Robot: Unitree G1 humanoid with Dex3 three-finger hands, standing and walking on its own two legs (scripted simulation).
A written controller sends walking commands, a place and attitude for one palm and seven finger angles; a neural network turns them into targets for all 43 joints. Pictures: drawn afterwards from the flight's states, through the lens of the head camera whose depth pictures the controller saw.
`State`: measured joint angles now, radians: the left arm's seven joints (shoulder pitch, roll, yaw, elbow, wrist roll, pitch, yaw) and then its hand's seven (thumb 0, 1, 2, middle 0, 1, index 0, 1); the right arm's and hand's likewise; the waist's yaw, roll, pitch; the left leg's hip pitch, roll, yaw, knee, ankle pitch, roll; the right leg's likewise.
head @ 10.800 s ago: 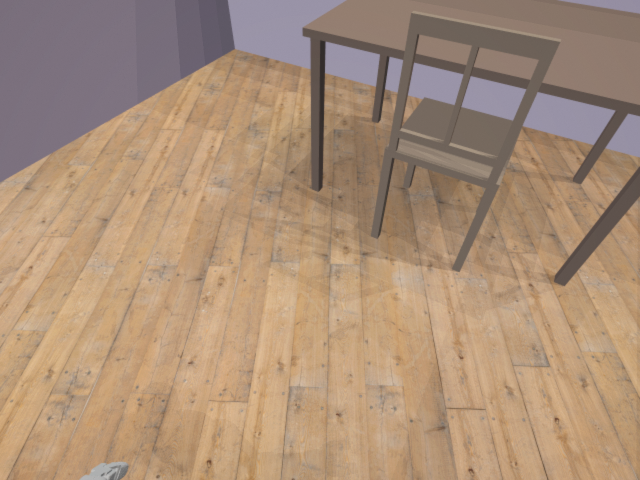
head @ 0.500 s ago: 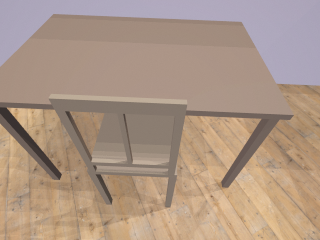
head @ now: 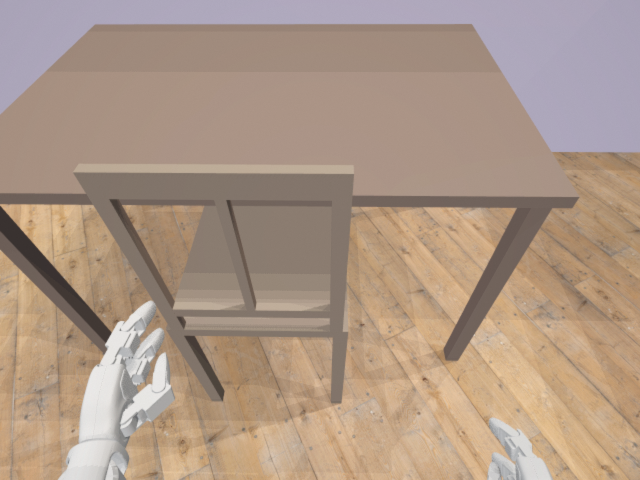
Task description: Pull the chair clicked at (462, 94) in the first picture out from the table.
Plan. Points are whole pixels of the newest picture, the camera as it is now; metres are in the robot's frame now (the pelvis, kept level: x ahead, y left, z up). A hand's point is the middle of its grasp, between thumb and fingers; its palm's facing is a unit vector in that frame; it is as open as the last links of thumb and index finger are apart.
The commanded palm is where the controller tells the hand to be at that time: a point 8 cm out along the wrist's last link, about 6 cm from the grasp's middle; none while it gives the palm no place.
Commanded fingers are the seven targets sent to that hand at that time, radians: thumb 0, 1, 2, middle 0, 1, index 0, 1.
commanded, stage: raise the hand toward the chair's back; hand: left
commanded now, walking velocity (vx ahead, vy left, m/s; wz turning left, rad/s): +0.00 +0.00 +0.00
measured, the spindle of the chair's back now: (239, 260) +0.47 +0.15 -0.05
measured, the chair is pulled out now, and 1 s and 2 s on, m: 0.00 0.00 0.00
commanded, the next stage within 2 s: aim the fingers beside a spindle in 1.86 s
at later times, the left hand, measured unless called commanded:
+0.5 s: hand (180, 436) +0.19 +0.17 -0.03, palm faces -0.04 -1.00 -0.02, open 12.0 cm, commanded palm +0.16 +0.24 -0.02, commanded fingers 0.00 0.01 0.52 -0.11 -0.16 -0.11 -0.16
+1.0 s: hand (147, 421) +0.20 +0.21 -0.01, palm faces +0.01 -1.00 -0.04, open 16.1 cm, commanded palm +0.18 +0.27 -0.01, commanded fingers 0.00 -0.50 0.30 -0.06 -0.08 -0.06 -0.08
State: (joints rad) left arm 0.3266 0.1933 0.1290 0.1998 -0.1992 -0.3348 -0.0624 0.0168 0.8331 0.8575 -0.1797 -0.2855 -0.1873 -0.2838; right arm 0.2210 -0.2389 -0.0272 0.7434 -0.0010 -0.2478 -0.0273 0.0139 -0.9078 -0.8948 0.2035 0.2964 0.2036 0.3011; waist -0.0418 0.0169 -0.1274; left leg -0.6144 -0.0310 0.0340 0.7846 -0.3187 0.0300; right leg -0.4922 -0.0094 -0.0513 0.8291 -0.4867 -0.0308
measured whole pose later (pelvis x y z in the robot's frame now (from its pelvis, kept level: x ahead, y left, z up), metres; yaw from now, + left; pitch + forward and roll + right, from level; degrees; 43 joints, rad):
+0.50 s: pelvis -0.04 -0.01 -0.06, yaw -1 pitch +14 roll -2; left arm 0.32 0.24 0.18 0.11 -0.30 -0.38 -0.31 0.00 0.23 0.62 -0.13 -0.20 -0.14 -0.20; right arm 0.22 -0.18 0.02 0.60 0.04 -0.18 -0.08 0.02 -0.90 -0.89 0.20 0.30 0.21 0.30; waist -0.01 0.04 -0.15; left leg -1.00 0.03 -0.03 1.18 -0.43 0.00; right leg -0.84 0.05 -0.11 1.18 -0.59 -0.06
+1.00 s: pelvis -0.03 +0.03 -0.05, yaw -1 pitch +15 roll -4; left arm 0.36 0.24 0.15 0.04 -0.25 -0.43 -0.20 -0.01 -0.35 0.37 -0.07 -0.11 -0.08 -0.11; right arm 0.19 -0.23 0.00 0.53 0.02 -0.17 -0.05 0.02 -0.90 -0.90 0.20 0.30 0.20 0.30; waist -0.02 0.03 -0.15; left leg -0.96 0.01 0.01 1.13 -0.43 0.06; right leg -0.79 0.02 -0.08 1.10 -0.57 -0.01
